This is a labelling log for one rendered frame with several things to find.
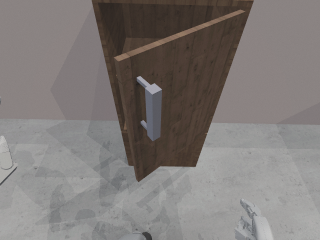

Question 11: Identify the robot right hand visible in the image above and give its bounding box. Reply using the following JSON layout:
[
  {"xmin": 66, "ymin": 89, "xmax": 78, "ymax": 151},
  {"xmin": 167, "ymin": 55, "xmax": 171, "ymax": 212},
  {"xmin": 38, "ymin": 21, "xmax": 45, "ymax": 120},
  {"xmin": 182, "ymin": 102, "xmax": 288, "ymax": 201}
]
[{"xmin": 235, "ymin": 198, "xmax": 275, "ymax": 240}]

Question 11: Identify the robot left hand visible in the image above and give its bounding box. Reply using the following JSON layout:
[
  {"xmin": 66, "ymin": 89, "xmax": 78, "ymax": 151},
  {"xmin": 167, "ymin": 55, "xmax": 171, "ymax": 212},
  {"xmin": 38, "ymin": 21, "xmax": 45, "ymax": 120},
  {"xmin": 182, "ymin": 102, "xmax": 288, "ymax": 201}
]
[{"xmin": 0, "ymin": 97, "xmax": 18, "ymax": 186}]

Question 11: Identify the handle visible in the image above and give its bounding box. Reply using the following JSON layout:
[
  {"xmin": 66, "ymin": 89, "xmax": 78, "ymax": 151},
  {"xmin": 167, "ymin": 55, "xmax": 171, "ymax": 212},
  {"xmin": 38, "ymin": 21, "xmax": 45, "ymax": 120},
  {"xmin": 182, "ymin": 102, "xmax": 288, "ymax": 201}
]
[{"xmin": 136, "ymin": 76, "xmax": 162, "ymax": 141}]

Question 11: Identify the cupboard door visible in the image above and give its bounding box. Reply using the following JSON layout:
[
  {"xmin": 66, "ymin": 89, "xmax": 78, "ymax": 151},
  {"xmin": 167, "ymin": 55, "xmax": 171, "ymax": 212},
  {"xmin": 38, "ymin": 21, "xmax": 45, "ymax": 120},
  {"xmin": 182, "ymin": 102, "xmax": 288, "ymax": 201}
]
[{"xmin": 114, "ymin": 9, "xmax": 245, "ymax": 182}]

